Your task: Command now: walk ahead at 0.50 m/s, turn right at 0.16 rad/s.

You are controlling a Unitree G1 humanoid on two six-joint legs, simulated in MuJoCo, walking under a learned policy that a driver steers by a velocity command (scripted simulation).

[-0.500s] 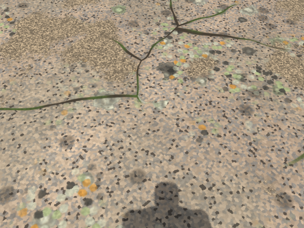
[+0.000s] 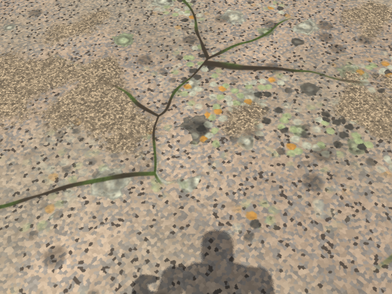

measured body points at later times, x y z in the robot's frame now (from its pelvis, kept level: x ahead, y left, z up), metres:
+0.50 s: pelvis +0.26 +0.01 +0.01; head +0.29 +0.00 +0.45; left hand +0.25 +0.28 -0.13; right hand +0.45 -0.25 -0.08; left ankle +0.41 +0.09 -0.72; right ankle +0.10 -0.07 -0.72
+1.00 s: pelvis +0.49 -0.07 +0.01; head +0.52 -0.09 +0.46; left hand +0.79 +0.00 -0.09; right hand +0.32 -0.27 -0.13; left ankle +0.41 +0.09 -0.72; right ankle +0.56 -0.21 -0.70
